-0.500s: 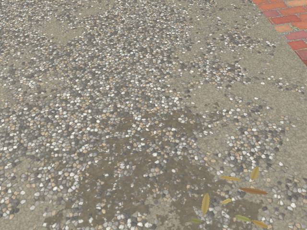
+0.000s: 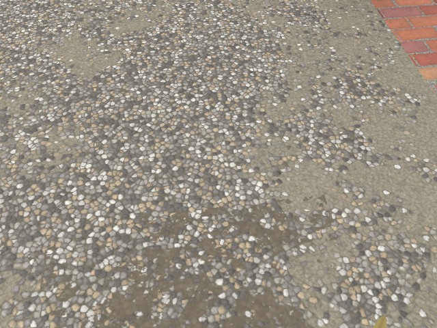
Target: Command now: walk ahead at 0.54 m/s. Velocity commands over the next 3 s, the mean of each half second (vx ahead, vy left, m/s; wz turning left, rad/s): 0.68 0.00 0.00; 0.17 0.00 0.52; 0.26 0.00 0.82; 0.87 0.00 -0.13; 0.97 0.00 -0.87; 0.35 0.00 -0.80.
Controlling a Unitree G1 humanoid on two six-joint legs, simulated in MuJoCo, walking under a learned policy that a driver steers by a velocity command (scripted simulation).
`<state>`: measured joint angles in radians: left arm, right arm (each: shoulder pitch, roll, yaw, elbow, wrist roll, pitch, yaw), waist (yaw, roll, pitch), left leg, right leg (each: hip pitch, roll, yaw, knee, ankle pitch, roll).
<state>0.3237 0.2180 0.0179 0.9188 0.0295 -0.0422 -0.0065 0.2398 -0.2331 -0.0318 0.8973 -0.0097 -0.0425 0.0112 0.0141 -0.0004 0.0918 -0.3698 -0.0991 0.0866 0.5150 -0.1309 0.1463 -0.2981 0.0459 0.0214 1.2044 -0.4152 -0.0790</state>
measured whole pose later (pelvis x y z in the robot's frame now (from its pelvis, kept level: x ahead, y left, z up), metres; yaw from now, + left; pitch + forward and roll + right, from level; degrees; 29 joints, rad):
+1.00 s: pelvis +0.36 -0.12 +0.01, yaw +19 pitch -1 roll -1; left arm 0.21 0.24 0.04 0.82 0.02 -0.01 0.03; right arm 0.14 -0.21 -0.06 0.79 -0.03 0.07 0.05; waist -0.01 -0.01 0.09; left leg -0.43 0.04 0.13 0.76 -0.31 0.05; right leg -0.19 -0.08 -0.38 0.56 -0.35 -0.05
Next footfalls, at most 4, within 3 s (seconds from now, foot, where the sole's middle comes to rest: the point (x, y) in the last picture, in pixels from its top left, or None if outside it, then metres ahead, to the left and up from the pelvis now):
0.50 right None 0.41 -0.19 -0.76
1.04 left None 0.41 0.00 -0.76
1.50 right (281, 301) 0.54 -0.15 -0.76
1.92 left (151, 293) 0.56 0.25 -0.76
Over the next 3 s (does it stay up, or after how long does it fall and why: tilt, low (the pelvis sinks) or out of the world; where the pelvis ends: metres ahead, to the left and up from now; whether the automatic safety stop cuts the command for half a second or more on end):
stays up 1.19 0.39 0.01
